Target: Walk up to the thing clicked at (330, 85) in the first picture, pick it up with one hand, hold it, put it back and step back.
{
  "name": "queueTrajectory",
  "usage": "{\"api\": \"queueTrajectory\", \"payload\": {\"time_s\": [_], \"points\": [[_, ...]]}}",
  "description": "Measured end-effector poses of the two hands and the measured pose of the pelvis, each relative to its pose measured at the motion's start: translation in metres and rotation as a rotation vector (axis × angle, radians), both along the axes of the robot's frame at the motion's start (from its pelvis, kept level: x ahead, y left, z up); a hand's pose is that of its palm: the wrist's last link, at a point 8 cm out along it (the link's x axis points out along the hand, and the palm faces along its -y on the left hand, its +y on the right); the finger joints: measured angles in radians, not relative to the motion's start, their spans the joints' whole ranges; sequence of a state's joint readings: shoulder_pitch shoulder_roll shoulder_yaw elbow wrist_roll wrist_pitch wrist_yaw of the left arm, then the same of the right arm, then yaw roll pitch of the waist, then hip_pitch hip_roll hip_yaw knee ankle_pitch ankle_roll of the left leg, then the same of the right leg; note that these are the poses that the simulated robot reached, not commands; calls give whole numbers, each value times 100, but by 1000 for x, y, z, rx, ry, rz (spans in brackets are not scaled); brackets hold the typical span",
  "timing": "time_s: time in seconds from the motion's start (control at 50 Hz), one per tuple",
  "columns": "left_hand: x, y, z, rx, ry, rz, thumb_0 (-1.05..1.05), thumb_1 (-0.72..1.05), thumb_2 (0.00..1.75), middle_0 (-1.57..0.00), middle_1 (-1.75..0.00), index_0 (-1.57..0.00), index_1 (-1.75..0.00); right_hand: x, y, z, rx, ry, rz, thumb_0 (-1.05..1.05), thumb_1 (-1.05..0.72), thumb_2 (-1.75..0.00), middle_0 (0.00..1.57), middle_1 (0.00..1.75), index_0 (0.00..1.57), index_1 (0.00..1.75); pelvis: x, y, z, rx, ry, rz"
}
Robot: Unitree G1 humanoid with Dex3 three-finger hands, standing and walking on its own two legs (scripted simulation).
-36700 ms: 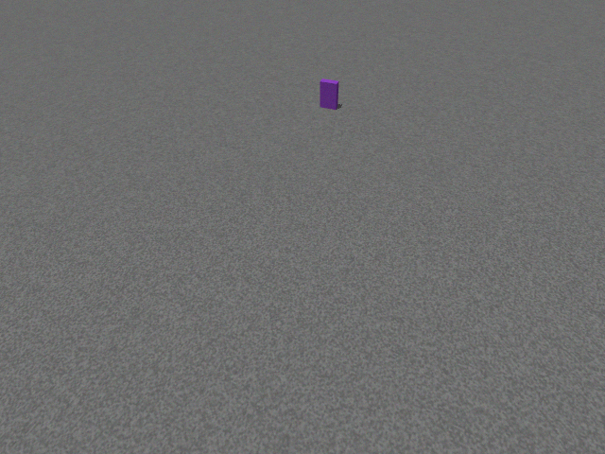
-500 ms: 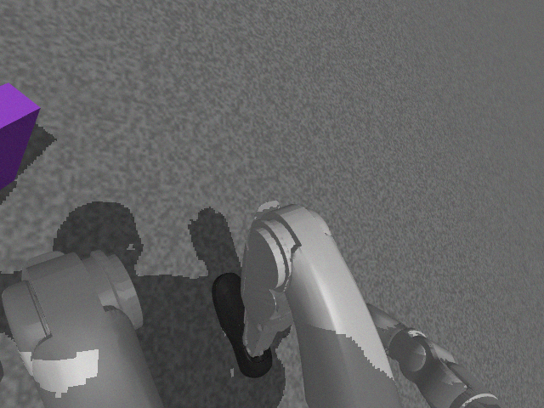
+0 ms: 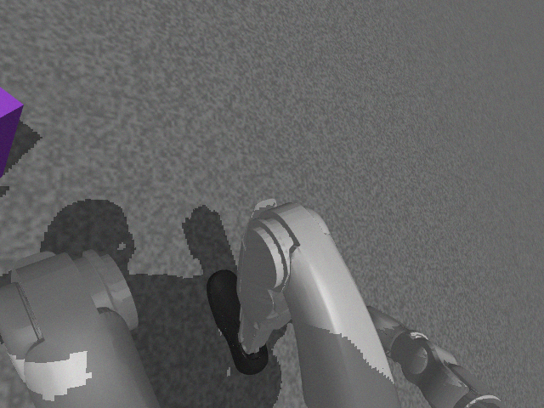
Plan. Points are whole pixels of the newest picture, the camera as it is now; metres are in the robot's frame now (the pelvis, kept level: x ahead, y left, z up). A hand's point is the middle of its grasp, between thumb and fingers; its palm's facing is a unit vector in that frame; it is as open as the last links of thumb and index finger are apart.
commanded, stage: open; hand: left
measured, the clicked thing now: out of the picture +0.47 +0.27 -0.19
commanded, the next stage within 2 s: withdraw in 0.20 s
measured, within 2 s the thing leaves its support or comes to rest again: rests again in 0.80 s
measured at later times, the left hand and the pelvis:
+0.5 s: hand out of the picture +0.44 +0.32 -0.15, palm faces +0.45 -0.90 +0.02, open 15.9 cm; pelvis +0.00 +0.00 +0.00, yaw +0 degrees
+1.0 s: hand out of the picture +0.41 +0.42 +0.00, palm faces +0.42 -0.85 -0.31, open 17.2 cm; pelvis +0.00 -0.01 +0.05, yaw +6 degrees
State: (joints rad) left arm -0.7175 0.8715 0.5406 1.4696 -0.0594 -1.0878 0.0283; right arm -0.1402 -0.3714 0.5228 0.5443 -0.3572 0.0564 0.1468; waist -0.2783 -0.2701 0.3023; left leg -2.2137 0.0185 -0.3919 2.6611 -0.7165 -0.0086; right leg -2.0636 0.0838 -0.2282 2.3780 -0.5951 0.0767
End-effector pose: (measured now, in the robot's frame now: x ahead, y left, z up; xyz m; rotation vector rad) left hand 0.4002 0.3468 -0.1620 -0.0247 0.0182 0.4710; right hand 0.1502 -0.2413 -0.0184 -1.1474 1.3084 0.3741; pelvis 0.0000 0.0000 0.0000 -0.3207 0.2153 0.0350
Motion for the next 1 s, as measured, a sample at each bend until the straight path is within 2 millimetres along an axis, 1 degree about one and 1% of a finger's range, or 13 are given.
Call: {"api": "queueTrajectory", "payload": {"time_s": [0.22,0.42,0.52,0.56,0.6,0.72,0.8,0.9,1.0], "points": [[2,1,0,-2,-2,-2,-1,-39,35,-64,-53,-64,-52,6,2,1,-2,-10,9,0,-93,-90,21,30,21,30,1,0,0,-4,2,1],[0,1,2,-2,-5,-7,-1,-50,23,-42,-34,-43,-34,8,4,1,5,-22,14,0,-94,-90,21,30,21,30,-1,1,0,-2,-1,2],[2,13,13,21,-47,-6,-1,-56,20,-33,-28,-34,-28,7,3,1,5,-29,-3,0,-94,-90,21,30,21,30,-1,1,1,-1,3,2],[2,21,22,36,-65,0,-1,-58,18,-31,-26,-31,-27,6,3,1,7,-34,-19,0,-94,-90,21,30,21,30,0,1,2,1,10,4],[0,32,35,57,-86,-1,-1,-59,17,-29,-25,-29,-25,6,2,2,14,-39,-41,0,-94,-90,21,30,21,30,1,0,4,5,23,7],[-12,57,89,103,-98,-46,-1,-61,13,-24,-20,-24,-21,13,1,5,75,-95,-122,0,-94,-90,21,30,21,30,5,-3,15,23,90,30],[-19,73,118,89,-67,-37,-1,-61,10,-20,-18,-21,-18,22,1,5,128,-149,-164,0,-94,-90,21,30,21,30,4,-4,22,37,127,43],[-22,89,146,175,103,-49,-1,-58,7,-14,-13,-16,-12,24,2,2,191,-193,-281,0,-93,-90,21,30,21,30,2,-5,34,59,168,54],[-36,112,179,254,248,2,-1,-54,5,-11,-10,-12,-8,17,2,0,243,-178,-384,0,-94,-91,21,30,21,30,3,-6,49,82,228,68]]}}
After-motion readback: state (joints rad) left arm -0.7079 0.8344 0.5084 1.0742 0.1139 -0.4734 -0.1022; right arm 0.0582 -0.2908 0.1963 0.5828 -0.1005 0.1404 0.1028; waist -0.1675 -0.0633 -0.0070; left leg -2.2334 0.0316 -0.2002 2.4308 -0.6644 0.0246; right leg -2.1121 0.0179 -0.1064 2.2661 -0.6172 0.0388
